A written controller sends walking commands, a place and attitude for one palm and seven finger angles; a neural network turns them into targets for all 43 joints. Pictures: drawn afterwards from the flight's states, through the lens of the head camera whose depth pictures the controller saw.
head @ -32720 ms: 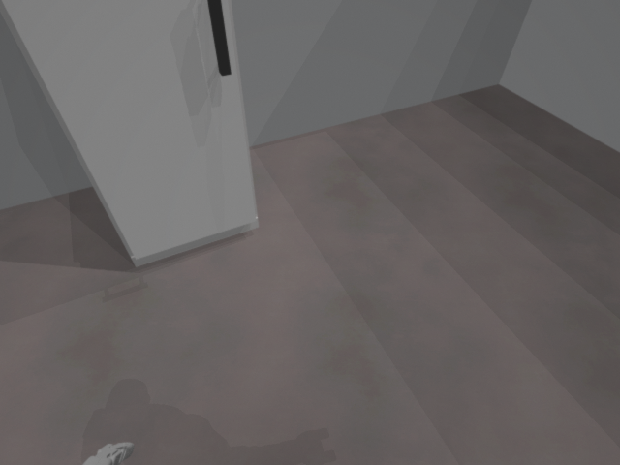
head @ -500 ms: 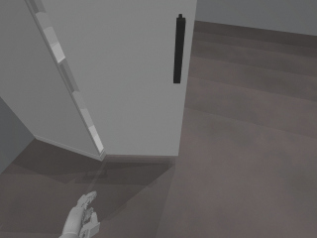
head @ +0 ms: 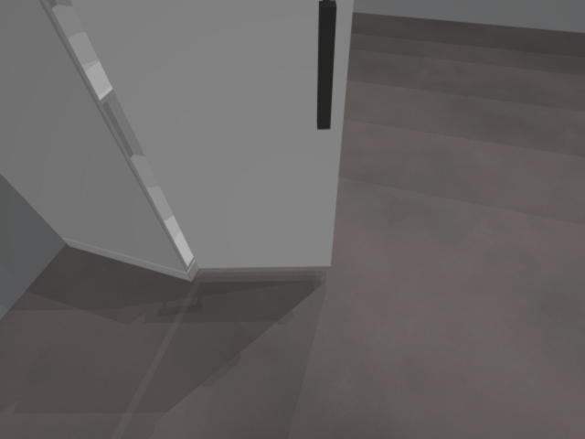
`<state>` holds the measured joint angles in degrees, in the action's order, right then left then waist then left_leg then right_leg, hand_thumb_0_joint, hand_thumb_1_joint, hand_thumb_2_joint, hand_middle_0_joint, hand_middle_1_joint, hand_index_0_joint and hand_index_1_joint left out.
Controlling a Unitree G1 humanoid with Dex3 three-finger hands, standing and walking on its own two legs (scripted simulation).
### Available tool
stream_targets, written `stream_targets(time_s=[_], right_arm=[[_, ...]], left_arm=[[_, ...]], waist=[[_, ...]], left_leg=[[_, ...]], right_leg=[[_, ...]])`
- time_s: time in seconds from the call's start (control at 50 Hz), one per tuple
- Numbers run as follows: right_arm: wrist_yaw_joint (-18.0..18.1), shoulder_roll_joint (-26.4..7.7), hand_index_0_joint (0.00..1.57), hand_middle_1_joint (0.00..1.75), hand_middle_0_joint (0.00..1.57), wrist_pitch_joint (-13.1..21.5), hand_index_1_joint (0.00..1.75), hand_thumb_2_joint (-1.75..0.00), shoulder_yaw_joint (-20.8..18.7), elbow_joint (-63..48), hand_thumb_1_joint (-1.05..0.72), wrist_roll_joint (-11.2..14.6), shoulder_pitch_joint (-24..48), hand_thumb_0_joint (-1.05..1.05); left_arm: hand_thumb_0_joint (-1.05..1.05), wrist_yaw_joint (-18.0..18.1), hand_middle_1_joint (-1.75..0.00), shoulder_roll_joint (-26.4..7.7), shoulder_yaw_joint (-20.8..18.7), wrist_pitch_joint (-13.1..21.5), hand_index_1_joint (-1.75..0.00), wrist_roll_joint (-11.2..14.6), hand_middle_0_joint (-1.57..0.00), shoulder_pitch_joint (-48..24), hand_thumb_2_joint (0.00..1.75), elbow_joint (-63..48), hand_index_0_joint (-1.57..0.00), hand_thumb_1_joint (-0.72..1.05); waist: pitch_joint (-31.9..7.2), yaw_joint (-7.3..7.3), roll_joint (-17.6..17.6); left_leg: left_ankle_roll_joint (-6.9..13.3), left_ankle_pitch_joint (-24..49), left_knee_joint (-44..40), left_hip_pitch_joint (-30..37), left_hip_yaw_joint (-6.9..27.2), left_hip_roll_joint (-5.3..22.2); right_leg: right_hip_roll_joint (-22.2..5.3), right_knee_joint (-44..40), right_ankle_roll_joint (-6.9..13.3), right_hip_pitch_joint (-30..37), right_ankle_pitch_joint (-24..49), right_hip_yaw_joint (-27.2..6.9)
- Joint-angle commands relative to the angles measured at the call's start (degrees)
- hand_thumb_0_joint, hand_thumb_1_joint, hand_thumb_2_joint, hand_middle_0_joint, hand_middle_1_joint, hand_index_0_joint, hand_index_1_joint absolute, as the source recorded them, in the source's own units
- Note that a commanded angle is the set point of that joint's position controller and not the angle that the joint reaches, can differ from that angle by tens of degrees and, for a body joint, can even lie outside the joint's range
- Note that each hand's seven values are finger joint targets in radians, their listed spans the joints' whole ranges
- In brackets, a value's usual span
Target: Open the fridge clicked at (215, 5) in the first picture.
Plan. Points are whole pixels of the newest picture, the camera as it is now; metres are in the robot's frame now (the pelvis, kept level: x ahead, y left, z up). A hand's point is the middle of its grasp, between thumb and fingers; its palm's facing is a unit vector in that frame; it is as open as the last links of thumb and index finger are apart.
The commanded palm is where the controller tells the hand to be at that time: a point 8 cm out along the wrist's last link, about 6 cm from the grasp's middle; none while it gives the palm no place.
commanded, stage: let the arm hang, fingers relaxed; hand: right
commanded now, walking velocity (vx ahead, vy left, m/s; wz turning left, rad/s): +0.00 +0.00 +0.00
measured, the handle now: (324, 67) +0.74 -0.01 +0.12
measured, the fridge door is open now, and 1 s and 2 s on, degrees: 72 72 72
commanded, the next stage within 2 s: look to check the result in 0.68 s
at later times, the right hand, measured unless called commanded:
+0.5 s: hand out of the picture +0.09 -0.21 -0.16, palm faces -0.01 +0.97 -0.25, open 7.4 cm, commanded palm none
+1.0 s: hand out of the picture +0.09 -0.20 -0.16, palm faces -0.02 +0.97 -0.25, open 7.4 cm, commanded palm none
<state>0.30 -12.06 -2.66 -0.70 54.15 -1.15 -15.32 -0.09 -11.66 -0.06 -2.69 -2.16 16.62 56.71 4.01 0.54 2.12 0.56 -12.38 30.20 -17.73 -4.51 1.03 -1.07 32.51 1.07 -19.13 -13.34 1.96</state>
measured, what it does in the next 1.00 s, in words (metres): stands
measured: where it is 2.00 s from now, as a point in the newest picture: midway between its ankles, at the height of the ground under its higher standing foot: outside the picture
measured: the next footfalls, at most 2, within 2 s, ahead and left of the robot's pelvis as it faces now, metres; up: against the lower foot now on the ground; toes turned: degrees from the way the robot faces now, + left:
none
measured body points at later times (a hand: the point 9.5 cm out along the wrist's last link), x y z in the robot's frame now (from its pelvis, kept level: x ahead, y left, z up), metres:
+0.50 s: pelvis +0.02 -0.01 +0.01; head +0.03 +0.00 +0.46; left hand +0.06 +0.24 -0.15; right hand +0.09 -0.26 -0.14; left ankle +0.04 +0.12 -0.73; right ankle +0.04 -0.11 -0.73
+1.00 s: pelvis +0.05 +0.00 +0.01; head +0.06 +0.01 +0.46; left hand +0.08 +0.26 -0.14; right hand +0.09 -0.25 -0.14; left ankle +0.04 +0.12 -0.73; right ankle +0.04 -0.11 -0.73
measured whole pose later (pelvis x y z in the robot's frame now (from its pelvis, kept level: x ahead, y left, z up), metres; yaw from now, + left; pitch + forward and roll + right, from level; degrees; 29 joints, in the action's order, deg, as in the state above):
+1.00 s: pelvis +0.05 +0.00 +0.01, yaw +1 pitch -1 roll +0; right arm 0.5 -12.7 0.6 -0.6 65.9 -0.6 -9.9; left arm 1.0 -12.9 -0.1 -0.1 -1.3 9.6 64.9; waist 2.7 0.0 -0.7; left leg 0.3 -11.3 20.6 -8.3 -3.1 0.8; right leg -0.7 20.6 0.5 -8.1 -11.5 3.4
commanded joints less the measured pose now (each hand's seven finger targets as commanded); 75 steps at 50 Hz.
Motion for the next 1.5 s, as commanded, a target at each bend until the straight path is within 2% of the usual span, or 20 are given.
stream_targets(time_s=[0.0, 0.08, 0.16, 0.24, 0.3, 0.32, 0.36, 0.44, 0.5, 0.6, 0.7, 0.74, 0.78, 0.92, 0.98, 1.1, 1.16, 1.28, 1.48], right_arm=[[0.6, -7.8, 0.20, 0.30, 0.20, 2.2, 0.30, -0.90, -2.2, -0.4, -0.90, -0.1, -0.3, 0.00], [0.6, -8.4, 0.20, 0.30, 0.20, 2.7, 0.30, -0.90, -2.3, 2.2, -0.90, -0.1, 0.8, 0.00], [0.8, -9.0, 0.20, 0.30, 0.20, 3.0, 0.30, -0.90, -2.4, 4.1, -0.90, 0.0, 1.7, 0.00], [0.9, -9.0, 0.20, 0.30, 0.20, 2.9, 0.30, -0.90, -2.4, 5.4, -0.90, 0.0, 2.5, 0.00], [0.9, -9.0, 0.20, 0.30, 0.20, 3.0, 0.30, -0.90, -2.2, 6.2, -0.90, 0.0, 2.9, 0.00], [0.9, -9.0, 0.20, 0.30, 0.20, 3.1, 0.30, -0.90, -2.3, 6.3, -0.90, 0.0, 3.2, 0.00], [1.0, -9.3, 0.20, 0.30, 0.20, 3.3, 0.30, -0.90, -2.2, 6.6, -0.90, -0.1, 3.3, 0.00], [0.9, -9.3, 0.20, 0.30, 0.20, 3.5, 0.30, -0.90, -2.0, 7.1, -0.90, 0.1, 4.5, 0.00], [0.9, -8.9, 0.20, 0.30, 0.20, 3.7, 0.30, -0.90, -1.7, 7.4, -0.90, 0.1, 4.9, 0.00], [0.8, -9.0, 0.20, 0.30, 0.20, 3.8, 0.30, -0.90, -1.5, 7.9, -0.90, 0.2, 6.0, 0.00], [0.9, -9.1, 0.20, 0.30, 0.20, 4.0, 0.30, -0.90, -1.5, 8.3, -0.90, 0.2, 6.2, 0.00], [0.8, -9.1, 0.20, 0.30, 0.20, 4.0, 0.30, -0.90, -1.5, 8.5, -0.90, 0.3, 6.1, 0.00], [0.9, -9.1, 0.20, 0.30, 0.20, 4.1, 0.30, -0.90, -1.4, 8.7, -0.90, 0.3, 6.1, 0.00], [0.9, -8.9, 0.20, 0.30, 0.20, 4.0, 0.30, -0.90, -1.2, 9.4, -0.90, 0.4, 5.4, 0.00], [1.0, -8.9, 0.20, 0.30, 0.20, 4.2, 0.30, -0.90, -1.2, 9.6, -0.90, 0.4, 5.2, 0.00], [1.0, -8.4, 0.20, 0.30, 0.20, 4.0, 0.30, -0.90, -1.1, 9.9, -0.90, 0.5, 4.7, 0.00], [1.1, -8.8, 0.20, 0.30, 0.20, 4.2, 0.30, -0.90, -1.2, 10.0, -0.90, 0.5, 4.4, 0.00], [1.2, -8.4, 0.20, 0.30, 0.20, 4.2, 0.30, -0.90, -1.2, 9.9, -0.90, 0.5, 4.1, 0.00], [1.2, -8.3, 0.20, 0.30, 0.20, 4.4, 0.30, -0.90, -1.3, 9.7, -0.90, 0.6, 4.1, 0.00]], left_arm=[[0.00, 1.2, -0.30, -7.9, -2.4, 2.0, -0.30, 0.3, -0.20, -2.1, 0.90, -3.2, -0.20, 0.90], [0.00, 1.4, -0.30, -7.9, -3.0, 2.1, -0.30, 0.5, -0.20, 1.0, 0.90, -1.1, -0.20, 0.90], [0.00, 1.4, -0.30, -7.7, -3.0, 2.3, -0.30, 0.7, -0.20, 2.5, 0.90, 0.9, -0.20, 0.90], [0.00, 1.4, -0.30, -7.9, -2.9, 2.6, -0.30, 0.5, -0.20, 1.2, 0.90, 2.1, -0.20, 0.90], [0.00, 1.3, -0.30, -7.8, -2.7, 2.8, -0.30, 0.6, -0.20, 0.3, 0.90, 2.8, -0.20, 0.90], [0.00, 1.4, -0.30, -8.2, -2.7, 3.0, -0.30, 0.6, -0.20, -0.4, 0.90, 3.0, -0.20, 0.90], [0.00, 1.3, -0.30, -8.7, -2.6, 3.2, -0.30, 0.7, -0.20, -1.7, 0.90, 3.0, -0.20, 0.90], [0.00, 1.3, -0.30, -8.9, -2.3, 3.6, -0.30, 0.7, -0.20, -3.7, 0.90, 3.6, -0.20, 0.90], [0.00, 1.4, -0.30, -8.6, -2.0, 3.7, -0.30, 0.8, -0.20, -4.6, 0.90, 3.9, -0.20, 0.90], [0.00, 1.4, -0.30, -8.7, -1.8, 3.6, -0.30, 0.8, -0.20, -6.0, 0.90, 4.4, -0.20, 0.90], [0.00, 1.5, -0.30, -9.1, -1.6, 3.7, -0.30, 0.9, -0.20, -6.7, 0.90, 4.8, -0.20, 0.90], [0.00, 1.6, -0.30, -9.4, -1.6, 3.7, -0.30, 0.9, -0.20, -6.9, 0.90, 5.0, -0.20, 0.90], [0.00, 1.6, -0.30, -9.2, -1.6, 3.6, -0.30, 0.9, -0.20, -6.9, 0.90, 5.1, -0.20, 0.90], [0.00, 1.8, -0.30, -9.0, -1.4, 3.4, -0.30, 0.9, -0.20, -6.6, 0.90, 5.8, -0.20, 0.90], [0.00, 1.8, -0.30, -8.9, -1.4, 3.5, -0.30, 1.0, -0.20, -6.2, 0.90, 6.0, -0.20, 0.90], [0.00, 1.9, -0.30, -8.3, -1.2, 3.3, -0.30, 1.0, -0.20, -5.8, 0.90, 6.5, -0.20, 0.90], [0.00, 2.0, -0.30, -8.6, -1.2, 3.4, -0.30, 1.0, -0.20, -5.4, 0.90, 6.5, -0.20, 0.90], [0.00, 2.1, -0.30, -7.9, -1.2, 3.4, -0.30, 1.0, -0.20, -5.2, 0.90, 6.9, -0.20, 0.90], [0.00, 2.2, -0.30, -7.9, -1.3, 3.4, -0.30, 1.0, -0.20, -4.6, 0.90, 6.9, -0.20, 0.90]], waist=[[-5.3, -0.92, -11.1], [-3.2, -0.21, -1.9], [-2.9, 0.24, 0.5], [-0.3, 0.00, -0.2], [-0.4, -0.11, -0.6], [-0.2, -0.20, -1.9], [-1.1, -0.66, -2.6], [-3.1, -0.66, -3.4], [-4.4, -0.55, -2.5], [-3.3, -0.37, -3.1], [-4.6, -0.29, -3.0], [-5.0, -0.26, -3.1], [-4.3, -0.16, -1.7], [-3.6, -0.23, -2.4], [-5.1, -0.14, -1.6], [-3.3, -0.20, -1.6], [-4.2, -0.25, -1.2], [-3.5, -0.24, -2.3], [-3.3, -0.11, -1.8]], left_leg=[[2.0, -7.2, -7.0, 6.3, 5.7, 3.3], [2.8, -9.3, -10.4, 3.7, 7.7, 4.8], [2.9, -10.0, -11.9, 1.7, 8.1, 5.6], [2.5, -9.2, -11.5, 1.4, 7.6, 5.1], [2.1, -7.3, -11.1, 2.4, 7.3, 4.9], [2.0, -6.0, -10.8, 2.9, 7.2, 4.8], [1.7, -2.9, -10.2, 4.8, 6.8, 4.6], [1.4, 1.7, -9.9, 6.8, 6.5, 5.1], [1.2, 5.0, -10.2, 7.7, 6.4, 5.5], [1.0, 5.1, -11.5, 7.5, 6.5, 5.8], [1.0, 8.0, -11.8, 8.9, 6.4, 6.0], [1.0, 8.3, -12.1, 9.2, 6.5, 5.9], [1.1, 8.1, -12.6, 8.9, 6.6, 6.0], [1.2, 8.1, -13.4, 9.1, 6.7, 6.0], [1.3, 10.6, -13.1, 10.2, 6.6, 6.1], [1.3, 8.9, -13.7, 9.5, 6.6, 5.9], [1.4, 10.4, -13.6, 10.3, 6.7, 5.9], [1.5, 11.8, -13.5, 10.4, 6.8, 6.0], [1.6, 12.5, -14.0, 10.9, 6.8, 6.0]], right_leg=[[-5.1, -13.3, 1.5, -3.3, -13.0, -7.6], [-4.1, -10.9, 1.5, -0.9, -9.4, -6.2], [-3.9, -9.9, 1.5, 2.5, -5.9, -5.2], [-4.7, -12.4, 1.6, 1.8, -6.3, -6.0], [-4.9, -13.6, 1.5, 2.1, -5.4, -6.3], [-5.2, -14.3, 1.5, 2.0, -5.0, -6.6], [-5.7, -14.8, 1.5, 2.3, -3.4, -7.0], [-5.9, -15.1, 1.2, 4.7, 1.8, -6.4], [-5.8, -14.4, 0.9, 7.0, 6.4, -5.6], [-5.7, -14.9, 0.5, 8.2, 7.1, -5.0], [-5.9, -14.9, 0.4, 10.2, 10.1, -4.7], [-5.9, -14.9, 0.3, 10.7, 10.3, -4.6], [-5.9, -14.9, 0.3, 10.9, 9.8, -4.5], [-5.8, -15.2, 0.2, 11.4, 9.7, -4.2], [-6.0, -14.7, 0.2, 12.3, 11.2, -4.0], [-6.0, -15.3, 0.1, 11.9, 9.8, -3.8], [-6.0, -15.0, 0.1, 12.3, 10.7, -3.7], [-6.0, -15.1, -0.1, 12.3, 11.3, -3.3], [-6.0, -15.0, -0.2, 12.2, 10.9, -3.3]])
